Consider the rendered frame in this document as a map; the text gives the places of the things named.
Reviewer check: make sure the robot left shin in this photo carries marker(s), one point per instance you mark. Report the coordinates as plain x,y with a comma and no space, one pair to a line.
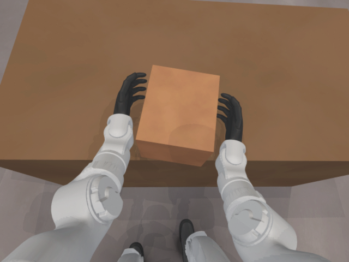
130,250

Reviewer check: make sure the robot left upper arm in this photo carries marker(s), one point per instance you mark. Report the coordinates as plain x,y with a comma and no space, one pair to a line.
82,211

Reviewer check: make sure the robot right upper arm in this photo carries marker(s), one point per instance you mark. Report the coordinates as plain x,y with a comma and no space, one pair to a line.
261,235

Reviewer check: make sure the right robot hand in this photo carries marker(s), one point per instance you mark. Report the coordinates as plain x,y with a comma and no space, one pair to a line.
233,121

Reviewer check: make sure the pedestal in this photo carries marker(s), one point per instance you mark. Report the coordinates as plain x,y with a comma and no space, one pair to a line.
288,66

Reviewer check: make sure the right robot thigh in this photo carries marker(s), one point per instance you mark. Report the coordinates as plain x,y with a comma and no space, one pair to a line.
204,249

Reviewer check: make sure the left robot hand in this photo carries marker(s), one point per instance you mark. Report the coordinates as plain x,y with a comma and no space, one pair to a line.
125,96

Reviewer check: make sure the right robot forearm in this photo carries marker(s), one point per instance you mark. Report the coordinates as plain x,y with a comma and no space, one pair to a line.
233,183

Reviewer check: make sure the left robot forearm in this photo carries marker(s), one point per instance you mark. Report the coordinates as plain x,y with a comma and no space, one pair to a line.
113,157

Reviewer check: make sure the carton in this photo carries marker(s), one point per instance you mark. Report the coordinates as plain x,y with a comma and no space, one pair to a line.
178,118

